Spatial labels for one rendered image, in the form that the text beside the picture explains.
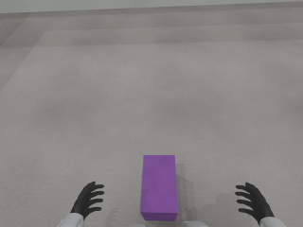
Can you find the carton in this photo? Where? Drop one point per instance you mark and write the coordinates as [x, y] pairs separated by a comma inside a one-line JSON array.
[[159, 188]]

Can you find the robot right forearm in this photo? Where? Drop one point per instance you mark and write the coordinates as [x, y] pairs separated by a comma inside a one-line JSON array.
[[271, 222]]

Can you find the robot left hand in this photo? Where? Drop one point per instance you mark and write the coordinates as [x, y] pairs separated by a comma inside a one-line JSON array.
[[83, 202]]

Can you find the robot left forearm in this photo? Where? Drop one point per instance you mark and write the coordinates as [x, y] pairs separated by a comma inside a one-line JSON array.
[[72, 220]]

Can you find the robot right hand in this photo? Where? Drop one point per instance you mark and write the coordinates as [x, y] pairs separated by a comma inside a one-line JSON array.
[[261, 209]]

